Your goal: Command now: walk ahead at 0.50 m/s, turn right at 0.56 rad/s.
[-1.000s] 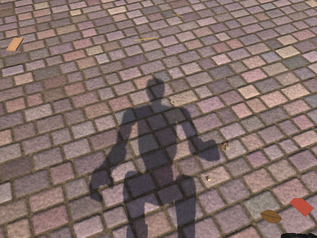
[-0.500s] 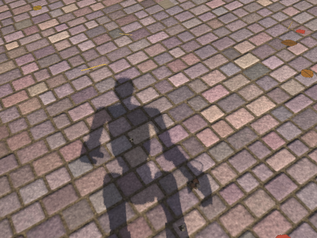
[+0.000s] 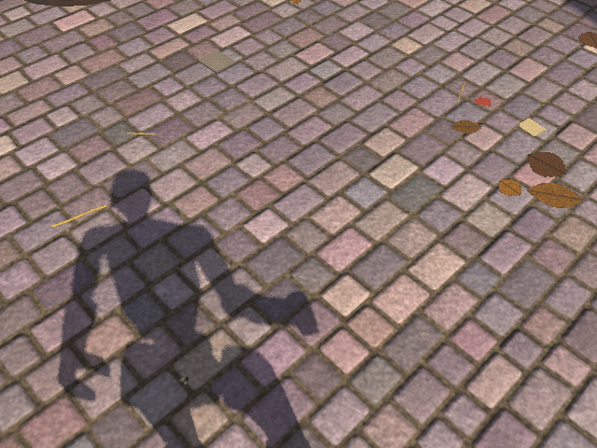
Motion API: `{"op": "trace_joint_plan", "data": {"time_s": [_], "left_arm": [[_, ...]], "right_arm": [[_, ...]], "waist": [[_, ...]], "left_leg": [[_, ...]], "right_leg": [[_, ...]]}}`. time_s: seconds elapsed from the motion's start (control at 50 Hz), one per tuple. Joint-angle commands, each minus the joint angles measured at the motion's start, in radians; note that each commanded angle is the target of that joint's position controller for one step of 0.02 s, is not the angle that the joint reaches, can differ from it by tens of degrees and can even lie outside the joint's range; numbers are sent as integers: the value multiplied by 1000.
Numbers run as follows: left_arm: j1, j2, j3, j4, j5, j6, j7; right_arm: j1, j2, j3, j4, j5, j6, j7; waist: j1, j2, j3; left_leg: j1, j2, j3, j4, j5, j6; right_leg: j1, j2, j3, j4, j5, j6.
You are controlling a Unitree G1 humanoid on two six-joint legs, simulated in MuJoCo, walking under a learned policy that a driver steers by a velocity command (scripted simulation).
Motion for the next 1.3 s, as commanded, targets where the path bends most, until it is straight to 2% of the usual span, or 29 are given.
{"op": "trace_joint_plan", "data": {"time_s": [0.02, 0.1, 0.18, 0.28, 0.32, 0.34, 0.36, 0.38, 0.4, 0.42, 0.44, 0.46, 0.48, 0.5, 0.58, 0.68, 0.8, 0.84, 0.86, 0.88, 0.9, 0.92, 0.94, 0.96, 0.98, 1.02, 1.08, 1.2, 1.3], "left_arm": [[-42, 85, 30, -103, 0, -2, -5], [-106, 41, 18, -139, 7, 11, -13], [-205, 22, 7, -168, 6, 0, -39], [-334, 31, 7, -225, 5, 2, -66], [-317, 61, 22, -235, 11, 7, -70], [-263, 87, 36, -227, 15, 11, -69], [-130, 124, 60, -193, 13, 15, -65], [52, 189, 96, -139, 8, 24, -48], [70, 312, 116, -134, -6, 25, -31], [78, 280, 96, -179, 0, 3, -39], [51, 204, 72, -166, 10, -15, -46], [11, 179, 63, -161, 12, -25, -46], [-61, 151, 53, -167, 13, -28, -44], [-111, 126, 43, -181, 22, -29, -41], [-123, 137, 44, -174, 22, -36, -21], [-52, 136, 39, -118, 19, -35, -3], [32, 142, 40, -47, 13, -27, -4], [26, 147, 43, -35, 15, -16, -3], [7, 141, 40, -37, 14, -12, -3], [2, 114, 28, -42, 21, -11, -4], [47, 66, 7, -63, 39, -14, -1], [156, 14, -8, -58, 13, -30, -3], [84, 109, 8, -51, -1, -37, -5], [-28, 139, 17, -74, -6, -40, -7], [-88, 128, 14, -87, 6, -44, -7], [-95, 99, 16, -88, 21, -46, -12], [-86, 52, 6, -82, 23, -36, -13], [-279, 10, -15, -126, 24, -51, -26], [-406, 24, -14, -165, 12, -63, -52]], "right_arm": [[59, -102, -30, -16, -9, -4, -8], [70, -141, -49, 13, 1, -18, -11], [81, -173, -57, 27, 6, -9, -16], [145, -218, -71, 57, 29, 17, -19], [146, -247, -80, 59, 40, 30, -22], [144, -262, -85, 57, 45, 37, -25], [131, -261, -84, 53, 49, 45, -28], [144, -228, -70, 45, 34, 45, -33], [219, -91, -25, -11, -19, 30, -24], [174, -112, -15, -33, 2, -8, -12], [60, -191, -37, -61, 45, -29, -2], [35, -179, -30, -71, 47, -43, -2], [40, -173, -31, -57, 22, -46, -10], [56, -182, -37, -49, 6, -39, -13], [52, -141, -32, -51, -11, -1, -12], [-112, -82, -5, -83, -2, -4, 3], [-192, -124, -15, -122, 11, -20, 24], [-145, -137, -22, -116, 11, -24, 25], [-66, -153, -34, -95, 8, -27, 21], [63, -190, -51, -66, 0, -30, 15], [222, -260, -67, -50, -11, -30, 12], [293, -281, -78, -6, -2, -19, 23], [281, -190, -54, -10, 28, -16, 25], [213, -154, -42, -20, 24, -11, 20], [159, -143, -35, -30, 11, -4, 17], [117, -115, -23, -33, -6, -5, 13], [131, -126, -25, -14, 8, -13, 10], [195, -173, -35, 25, 21, 3, -6], [279, -187, -39, 72, 29, 26, -12]], "waist": [[-43, 173, -12], [-42, 116, 13], [-72, 96, 26], [-101, 89, 66], [-68, 110, 38], [-29, 124, -5], [51, 110, -75], [134, 61, -166], [48, -224, -230], [73, -186, -411], [103, -91, -285], [70, -54, -182], [23, 11, -122], [-15, -2, -94], [-46, -2, -53], [28, -32, -3], [55, -48, 38], [27, -74, 29], [-20, -72, -12], [-79, -48, -121], [-116, 92, -292], [-81, 371, -366], [-114, 235, -268], [-117, 149, -137], [-95, 84, -64], [-49, 103, -21], [-32, 125, -22], [-88, 101, 16], [-116, 103, 51]], "left_leg": [[248, 286, -297, -286, -32, 151], [231, 290, -143, -341, 152, 180], [250, 259, 13, -349, 230, 153], [363, 294, 94, -315, 288, 118], [411, 299, 131, -214, 553, 99], [420, 293, 151, -107, 716, 88], [377, 268, 183, 75, 799, 66], [195, 230, 194, 336, 661, 27], [-260, 76, 180, 715, -193, -39], [-413, -20, -75, 895, -451, -41], [-508, 37, -122, 902, -356, -20], [-494, 76, -114, 822, -268, -3], [-430, 111, -116, 733, -208, -8], [-356, 132, -123, 668, -168, -14], [-271, 116, -95, 513, -72, -70], [-191, 73, -70, 162, 273, -89], [-225, 56, -85, 26, 200, -23], [-172, 40, -62, 5, 110, 10], [-59, 14, -32, -32, 107, 36], [150, 52, -60, -11, 151, 78], [471, 238, -294, 28, 170, 170], [703, 394, -735, -126, -103, 299], [660, 383, -768, -189, -317, 265], [536, 352, -623, -205, -299, 226], [411, 310, -517, -226, -189, 209], [274, 250, -399, -271, -17, 201], [224, 229, -296, -316, 137, 220], [213, 178, -134, -350, 241, 183], [322, 237, -143, -311, 248, 170]], "right_leg": [[-292, -127, 36, 27, 91, 6], [-320, -143, 17, -101, 192, 24], [-267, -130, -35, -329, 398, 13], [-242, -102, -98, -490, 382, -29], [-167, -53, -144, -514, 283, -65], [-79, -14, -174, -519, 234, -88], [103, 33, -198, -570, 260, -121], [401, 33, -135, -594, 288, -162], [741, -233, 360, -638, 188, -313], [829, -354, 770, -819, -19, -423], [759, -328, 646, -858, 23, -357], [623, -288, 519, -856, 102, -321], [484, -246, 422, -857, 210, -290], [382, -214, 355, -873, 312, -277], [204, -168, 250, -924, 465, -287], [146, -110, 134, -933, 373, -214], [325, -204, 223, -848, 377, -197], [373, -217, 238, -797, 500, -179], [374, -185, 212, -714, 649, -159], [324, -129, 164, -542, 713, -130], [116, -37, 102, -233, 460, -81], [-214, 97, 54, 53, -140, -14], [-336, 42, 122, 145, -147, -17], [-376, -5, 86, 143, -55, -21], [-353, -49, 43, 100, 20, -18], [-275, -103, 27, 0, 109, -10], [-250, -121, -7, -100, 139, 14], [-217, -102, -55, -470, 451, 35], [-207, -70, -60, -607, 466, 7]]}}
